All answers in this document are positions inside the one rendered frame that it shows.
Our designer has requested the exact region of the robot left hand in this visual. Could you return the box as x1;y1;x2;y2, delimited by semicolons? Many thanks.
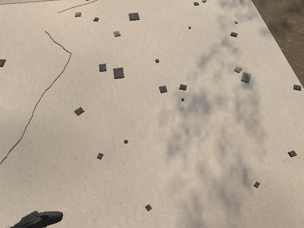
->
10;211;63;228

